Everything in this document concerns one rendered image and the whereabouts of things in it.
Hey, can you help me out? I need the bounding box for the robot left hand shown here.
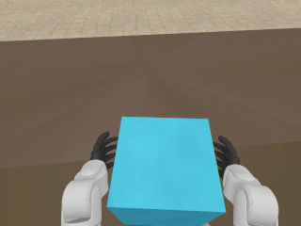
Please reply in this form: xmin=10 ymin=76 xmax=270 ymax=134
xmin=90 ymin=131 xmax=119 ymax=170

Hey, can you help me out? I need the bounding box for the robot right hand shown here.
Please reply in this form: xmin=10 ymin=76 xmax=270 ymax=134
xmin=213 ymin=136 xmax=240 ymax=180

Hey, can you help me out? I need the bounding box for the carton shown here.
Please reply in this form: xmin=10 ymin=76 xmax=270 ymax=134
xmin=106 ymin=117 xmax=226 ymax=226

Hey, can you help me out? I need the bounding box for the robot right forearm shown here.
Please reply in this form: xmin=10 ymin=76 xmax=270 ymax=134
xmin=222 ymin=164 xmax=279 ymax=226

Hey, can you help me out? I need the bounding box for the robot left forearm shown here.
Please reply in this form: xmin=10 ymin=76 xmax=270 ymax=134
xmin=61 ymin=159 xmax=109 ymax=226

